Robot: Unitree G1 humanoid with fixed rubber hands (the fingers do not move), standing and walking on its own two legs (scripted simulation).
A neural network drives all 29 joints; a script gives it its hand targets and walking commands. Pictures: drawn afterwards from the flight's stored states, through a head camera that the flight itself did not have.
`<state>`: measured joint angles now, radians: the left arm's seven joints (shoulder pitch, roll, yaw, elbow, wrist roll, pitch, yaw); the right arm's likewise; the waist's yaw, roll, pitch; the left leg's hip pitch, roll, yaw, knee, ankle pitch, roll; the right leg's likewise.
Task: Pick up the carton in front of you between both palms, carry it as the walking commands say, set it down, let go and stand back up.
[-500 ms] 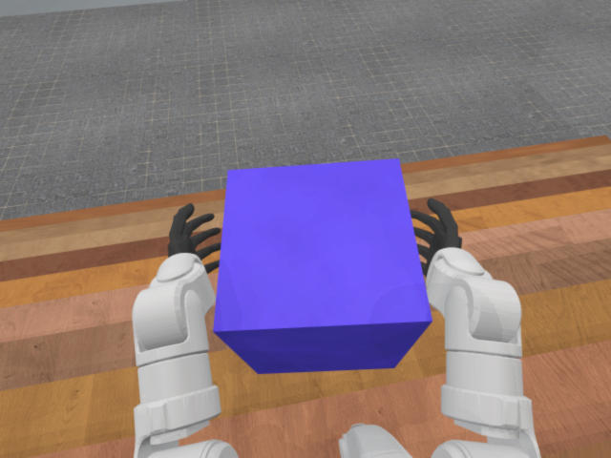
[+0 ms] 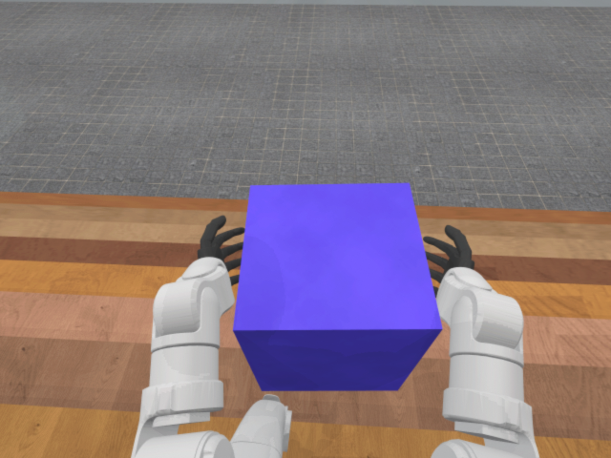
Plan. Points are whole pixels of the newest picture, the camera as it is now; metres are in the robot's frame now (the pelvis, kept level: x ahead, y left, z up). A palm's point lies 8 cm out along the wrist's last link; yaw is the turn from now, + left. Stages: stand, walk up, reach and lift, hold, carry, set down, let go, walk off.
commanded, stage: carry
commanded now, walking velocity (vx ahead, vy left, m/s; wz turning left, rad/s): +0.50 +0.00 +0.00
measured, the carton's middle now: (329, 295) +0.34 +0.03 +0.00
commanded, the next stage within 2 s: none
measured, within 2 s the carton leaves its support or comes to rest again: neither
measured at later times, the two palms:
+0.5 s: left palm (296, 187) +0.70 +0.13 -0.14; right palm (433, 200) +0.68 -0.18 -0.14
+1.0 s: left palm (324, 152) +1.05 +0.09 -0.32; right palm (419, 163) +1.04 -0.22 -0.33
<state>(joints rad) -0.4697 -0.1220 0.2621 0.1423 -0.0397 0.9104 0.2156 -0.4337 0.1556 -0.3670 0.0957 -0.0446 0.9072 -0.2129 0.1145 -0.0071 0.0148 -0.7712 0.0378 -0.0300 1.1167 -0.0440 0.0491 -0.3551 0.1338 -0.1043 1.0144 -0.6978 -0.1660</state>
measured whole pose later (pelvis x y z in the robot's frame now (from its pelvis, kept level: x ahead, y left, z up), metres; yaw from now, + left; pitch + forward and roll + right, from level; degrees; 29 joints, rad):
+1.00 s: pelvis +0.73 -0.05 -0.40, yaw -1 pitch +0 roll -1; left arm -0.33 -0.14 0.20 0.12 -0.02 0.68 0.23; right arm -0.34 0.09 -0.24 0.14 -0.01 0.69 -0.23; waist 0.00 0.05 -0.02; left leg -0.46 -0.06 0.10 0.58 0.21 0.11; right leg -0.38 0.11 -0.11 1.54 -0.68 -0.14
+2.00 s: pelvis +1.45 -0.10 -0.79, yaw +0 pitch +0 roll +2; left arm -0.35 -0.12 0.31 0.24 0.05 0.68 0.24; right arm -0.36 0.09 -0.16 0.22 0.05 0.74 -0.25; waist -0.13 0.00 -0.03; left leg -0.38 -0.15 0.08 0.88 -0.50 0.15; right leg -0.76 0.01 0.06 1.31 -0.30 -0.05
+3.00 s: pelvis +2.24 -0.17 -1.22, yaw +1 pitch -1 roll +2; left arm -0.35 -0.11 0.23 0.20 0.01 0.67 0.23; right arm -0.32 0.11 -0.21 0.18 0.00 0.67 -0.24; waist 0.02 -0.06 -0.05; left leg -0.36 -0.08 0.09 1.62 -0.63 0.06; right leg -0.45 0.03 -0.09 0.64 0.18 -0.09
